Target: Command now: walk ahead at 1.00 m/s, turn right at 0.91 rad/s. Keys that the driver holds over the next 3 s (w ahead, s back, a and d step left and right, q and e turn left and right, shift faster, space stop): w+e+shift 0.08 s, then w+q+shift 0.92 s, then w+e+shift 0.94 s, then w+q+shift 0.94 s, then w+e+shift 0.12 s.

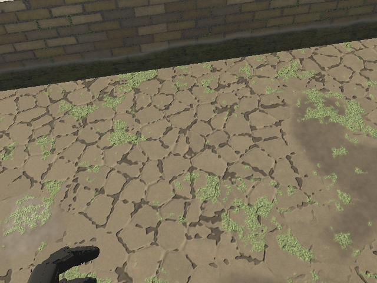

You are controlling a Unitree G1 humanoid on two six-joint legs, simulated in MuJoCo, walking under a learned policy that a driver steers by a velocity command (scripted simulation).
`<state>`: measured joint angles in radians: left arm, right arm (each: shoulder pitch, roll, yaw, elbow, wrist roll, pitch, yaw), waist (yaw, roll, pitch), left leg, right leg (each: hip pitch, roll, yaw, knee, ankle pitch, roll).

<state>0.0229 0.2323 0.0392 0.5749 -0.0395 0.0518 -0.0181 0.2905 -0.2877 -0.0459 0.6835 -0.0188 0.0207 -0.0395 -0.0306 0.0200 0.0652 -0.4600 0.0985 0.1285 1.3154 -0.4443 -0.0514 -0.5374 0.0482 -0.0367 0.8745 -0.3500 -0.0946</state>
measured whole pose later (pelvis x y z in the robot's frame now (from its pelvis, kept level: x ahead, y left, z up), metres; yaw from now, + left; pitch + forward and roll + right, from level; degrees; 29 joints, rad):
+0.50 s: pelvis +0.05 -0.02 +0.03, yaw +0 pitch -2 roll +0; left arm -0.04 0.18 -0.03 0.53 0.03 0.02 0.00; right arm 0.06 -0.18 0.02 0.59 0.02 0.05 0.00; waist 0.01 -0.04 0.05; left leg -0.31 -0.07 -0.11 0.64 -0.28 0.01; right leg -0.27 0.08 -0.06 0.61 -0.31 -0.07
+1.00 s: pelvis +0.00 +0.00 +0.02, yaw +20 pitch -1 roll -2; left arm 0.05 0.23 0.03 0.58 0.04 0.01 0.02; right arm 0.08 -0.23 -0.02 0.56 0.03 0.09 0.02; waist -0.02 -0.03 0.08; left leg -0.60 -0.08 -0.07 0.95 -0.30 0.04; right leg -0.33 -0.10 -0.34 0.71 -0.34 -0.05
